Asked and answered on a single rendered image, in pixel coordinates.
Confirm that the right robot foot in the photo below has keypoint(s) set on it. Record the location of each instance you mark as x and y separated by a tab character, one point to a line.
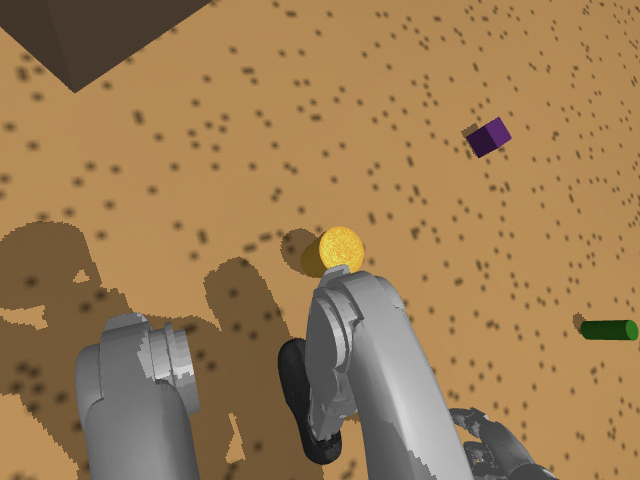
296	389

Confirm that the right robot hand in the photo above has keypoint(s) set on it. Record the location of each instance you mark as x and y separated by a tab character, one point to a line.
500	452

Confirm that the right robot arm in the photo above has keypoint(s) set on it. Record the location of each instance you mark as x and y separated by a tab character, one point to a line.
531	472

